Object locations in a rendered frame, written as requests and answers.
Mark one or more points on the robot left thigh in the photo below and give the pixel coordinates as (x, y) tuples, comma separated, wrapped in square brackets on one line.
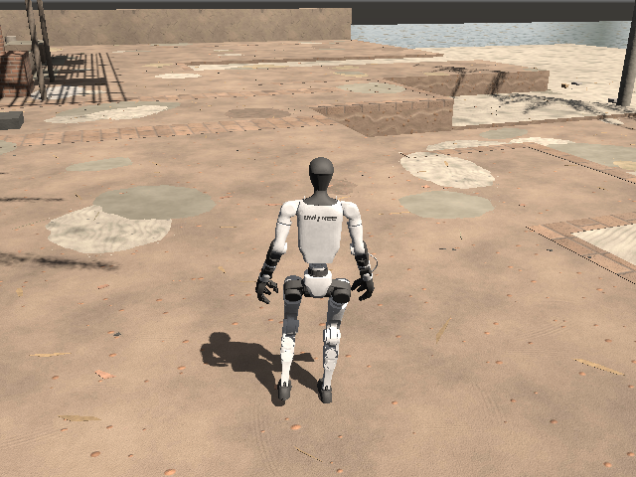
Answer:
[(293, 289)]

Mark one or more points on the left robot forearm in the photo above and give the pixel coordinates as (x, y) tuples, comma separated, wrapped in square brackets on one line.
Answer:
[(269, 264)]

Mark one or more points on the robot right upper arm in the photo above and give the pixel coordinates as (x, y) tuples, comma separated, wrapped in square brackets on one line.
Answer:
[(351, 212)]

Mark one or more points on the robot head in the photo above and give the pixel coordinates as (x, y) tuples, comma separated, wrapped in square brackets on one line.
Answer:
[(320, 171)]

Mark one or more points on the right robot forearm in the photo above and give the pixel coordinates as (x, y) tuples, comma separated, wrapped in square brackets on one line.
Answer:
[(364, 265)]

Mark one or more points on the robot left upper arm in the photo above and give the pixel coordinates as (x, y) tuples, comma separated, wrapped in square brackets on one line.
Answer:
[(288, 209)]

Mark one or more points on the left robot hand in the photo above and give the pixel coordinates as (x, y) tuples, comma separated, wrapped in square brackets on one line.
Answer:
[(260, 289)]

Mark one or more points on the right robot hand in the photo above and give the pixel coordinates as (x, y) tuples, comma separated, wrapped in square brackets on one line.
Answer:
[(369, 285)]

